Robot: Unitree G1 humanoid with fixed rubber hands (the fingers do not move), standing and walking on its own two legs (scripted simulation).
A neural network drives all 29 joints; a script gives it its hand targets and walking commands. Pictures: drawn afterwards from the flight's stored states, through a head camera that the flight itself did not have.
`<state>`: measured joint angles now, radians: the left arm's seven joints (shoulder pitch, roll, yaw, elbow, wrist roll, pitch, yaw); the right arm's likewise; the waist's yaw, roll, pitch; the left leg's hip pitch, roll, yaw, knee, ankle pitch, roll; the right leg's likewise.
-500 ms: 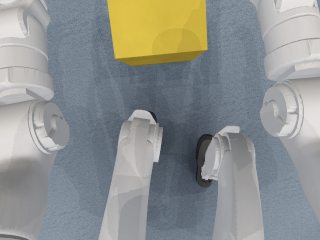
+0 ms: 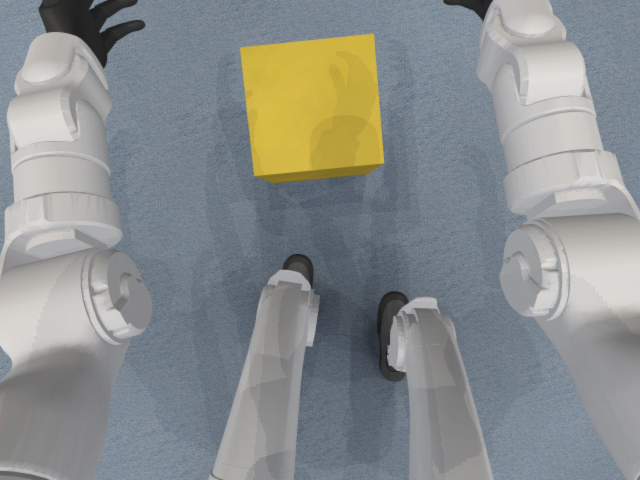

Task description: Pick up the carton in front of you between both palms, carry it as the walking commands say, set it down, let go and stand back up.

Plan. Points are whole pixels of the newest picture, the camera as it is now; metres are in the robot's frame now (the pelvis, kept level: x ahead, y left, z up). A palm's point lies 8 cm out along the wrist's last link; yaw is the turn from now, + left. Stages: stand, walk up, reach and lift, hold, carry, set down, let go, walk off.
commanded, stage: set down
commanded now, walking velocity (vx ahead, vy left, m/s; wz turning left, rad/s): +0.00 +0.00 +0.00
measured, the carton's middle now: (314, 122) +0.52 +0.12 -0.47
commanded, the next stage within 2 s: let go in 0.06 s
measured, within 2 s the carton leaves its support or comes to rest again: neither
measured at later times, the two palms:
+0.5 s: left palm (1, 126) +0.39 +0.31 +0.01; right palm (609, 126) +0.46 -0.10 +0.01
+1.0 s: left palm out of the picture +0.24 +0.24 +0.11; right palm out of the picture +0.31 -0.21 +0.10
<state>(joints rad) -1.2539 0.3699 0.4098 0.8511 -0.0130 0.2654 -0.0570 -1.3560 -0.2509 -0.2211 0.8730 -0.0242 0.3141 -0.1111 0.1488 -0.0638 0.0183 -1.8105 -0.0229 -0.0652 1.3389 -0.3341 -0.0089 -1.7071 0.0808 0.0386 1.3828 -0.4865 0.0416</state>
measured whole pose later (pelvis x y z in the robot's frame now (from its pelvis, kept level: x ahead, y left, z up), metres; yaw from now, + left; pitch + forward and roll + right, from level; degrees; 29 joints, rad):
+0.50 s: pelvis +0.04 +0.02 +0.12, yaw +1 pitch +34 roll -3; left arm -0.59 0.29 0.26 0.62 0.08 0.14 -0.16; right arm -0.63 -0.07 -0.21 0.57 -0.12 0.19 -0.14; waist 0.10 -0.03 0.01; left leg -1.19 -0.02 -0.03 0.83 -0.22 0.03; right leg -1.09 0.05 0.09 0.84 -0.34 0.06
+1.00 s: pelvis +0.09 -0.01 +0.18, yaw +4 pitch +6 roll +1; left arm 0.19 0.20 0.04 0.41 -0.01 0.03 -0.08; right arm 0.08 -0.17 -0.08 0.51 -0.05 0.03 0.01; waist 0.05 0.00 0.06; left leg -0.38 -0.03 -0.05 0.48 -0.20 -0.01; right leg -0.30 0.02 0.07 0.52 -0.32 0.00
